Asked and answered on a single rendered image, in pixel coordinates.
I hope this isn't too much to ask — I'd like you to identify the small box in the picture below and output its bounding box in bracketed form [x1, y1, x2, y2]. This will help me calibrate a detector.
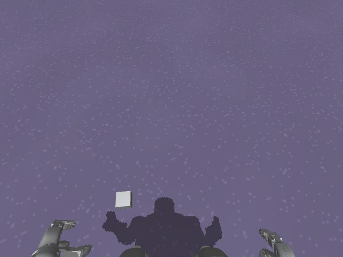
[115, 191, 132, 210]

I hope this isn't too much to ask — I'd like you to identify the left robot hand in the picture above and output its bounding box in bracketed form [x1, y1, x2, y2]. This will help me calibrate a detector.
[38, 220, 92, 257]

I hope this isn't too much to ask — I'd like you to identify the left robot arm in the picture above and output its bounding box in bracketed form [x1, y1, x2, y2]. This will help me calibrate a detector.
[31, 245, 59, 257]

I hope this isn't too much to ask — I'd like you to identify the right robot hand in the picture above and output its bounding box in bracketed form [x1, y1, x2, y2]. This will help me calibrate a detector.
[259, 229, 295, 257]

